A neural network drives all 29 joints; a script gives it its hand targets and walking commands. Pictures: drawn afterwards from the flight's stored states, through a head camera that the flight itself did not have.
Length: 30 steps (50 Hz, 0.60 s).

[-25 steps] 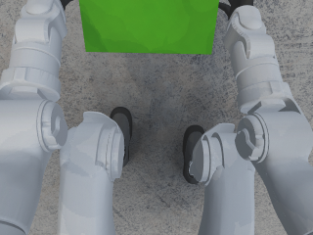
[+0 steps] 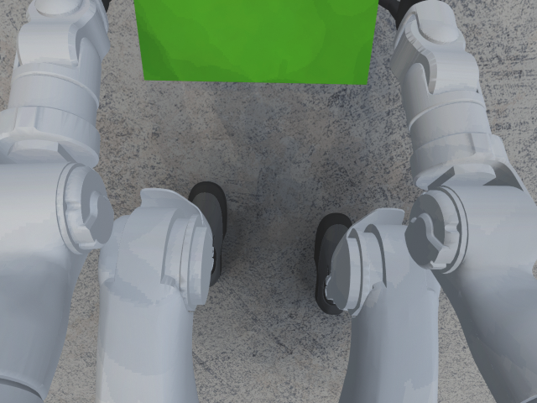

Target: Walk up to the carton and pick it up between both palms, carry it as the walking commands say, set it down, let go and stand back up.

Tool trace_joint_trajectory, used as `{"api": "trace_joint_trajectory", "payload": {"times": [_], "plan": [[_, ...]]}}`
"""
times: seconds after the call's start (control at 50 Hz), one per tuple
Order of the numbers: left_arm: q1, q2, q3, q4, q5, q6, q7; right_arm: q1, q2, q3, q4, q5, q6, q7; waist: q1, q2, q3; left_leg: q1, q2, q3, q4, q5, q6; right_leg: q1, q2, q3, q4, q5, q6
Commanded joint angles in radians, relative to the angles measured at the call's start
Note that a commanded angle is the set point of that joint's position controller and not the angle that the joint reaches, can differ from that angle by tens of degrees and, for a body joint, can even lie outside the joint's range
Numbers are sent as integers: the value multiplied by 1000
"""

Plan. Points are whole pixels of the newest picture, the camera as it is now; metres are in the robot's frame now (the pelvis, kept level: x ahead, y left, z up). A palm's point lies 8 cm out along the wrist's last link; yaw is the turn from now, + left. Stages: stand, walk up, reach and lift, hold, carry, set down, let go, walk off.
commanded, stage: set down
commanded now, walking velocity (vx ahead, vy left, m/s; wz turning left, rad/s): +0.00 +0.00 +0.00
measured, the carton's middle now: (257, 12) +0.54 +0.08 -0.26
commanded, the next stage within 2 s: none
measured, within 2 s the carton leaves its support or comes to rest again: rests again in 0.82 s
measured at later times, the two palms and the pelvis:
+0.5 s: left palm out of the picture +0.52 +0.26 -0.17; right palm (415, 0) +0.55 -0.09 -0.18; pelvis +0.01 +0.00 +0.00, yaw +0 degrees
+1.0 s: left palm (84, 7) +0.50 +0.28 -0.19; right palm (420, 21) +0.54 -0.11 -0.19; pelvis +0.00 +0.00 +0.00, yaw +0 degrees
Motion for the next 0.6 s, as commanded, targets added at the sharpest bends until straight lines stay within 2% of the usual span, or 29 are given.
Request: {"api": "trace_joint_trajectory", "payload": {"times": [0.0,0.4,0.58], "plan": [[-382,-796,-251,-74,-48,-8,-242,-462,794,288,-85,41,-10,233,52,-20,-924,573,-86,70,-130,216,13,284,49,-106,-192,174,-39],[-334,-750,-232,-28,-29,-18,-237,-413,755,261,-53,12,-20,229,49,-13,-880,566,-85,66,-109,235,9,276,50,-108,-172,189,-35],[-301,-540,-193,21,-41,-63,-176,-361,558,237,-26,23,-52,173,51,-14,-907,584,-73,67,-104,240,-7,317,39,-115,-167,191,-21]]}}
